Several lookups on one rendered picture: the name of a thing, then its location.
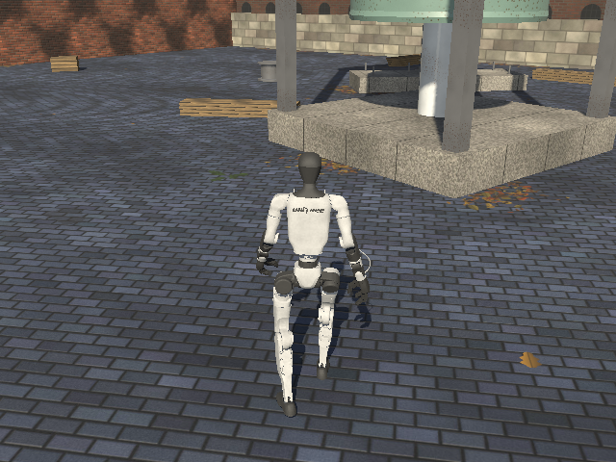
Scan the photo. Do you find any right robot hand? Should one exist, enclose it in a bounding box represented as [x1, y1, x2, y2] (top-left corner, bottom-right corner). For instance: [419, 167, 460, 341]
[347, 277, 370, 305]

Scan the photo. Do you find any robot right upper arm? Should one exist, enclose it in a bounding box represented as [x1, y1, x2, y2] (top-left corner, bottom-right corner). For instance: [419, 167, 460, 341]
[329, 194, 354, 249]

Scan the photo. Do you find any robot left thigh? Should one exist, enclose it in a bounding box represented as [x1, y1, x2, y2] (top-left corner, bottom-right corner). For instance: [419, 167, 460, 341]
[272, 270, 295, 349]

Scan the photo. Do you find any right robot forearm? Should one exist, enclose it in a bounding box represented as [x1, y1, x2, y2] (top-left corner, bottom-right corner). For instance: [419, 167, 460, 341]
[346, 234, 367, 281]

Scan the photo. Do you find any left robot forearm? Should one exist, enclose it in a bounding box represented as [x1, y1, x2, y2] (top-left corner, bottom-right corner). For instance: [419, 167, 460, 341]
[257, 229, 273, 262]

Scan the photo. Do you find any robot left upper arm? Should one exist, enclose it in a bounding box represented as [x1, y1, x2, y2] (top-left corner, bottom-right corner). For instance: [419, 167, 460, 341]
[264, 193, 289, 244]

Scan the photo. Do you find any left robot hand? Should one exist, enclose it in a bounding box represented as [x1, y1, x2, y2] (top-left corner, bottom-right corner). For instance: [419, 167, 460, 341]
[256, 258, 278, 275]

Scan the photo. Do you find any right robot shin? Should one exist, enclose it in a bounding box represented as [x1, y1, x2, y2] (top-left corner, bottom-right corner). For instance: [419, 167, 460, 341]
[319, 308, 334, 368]

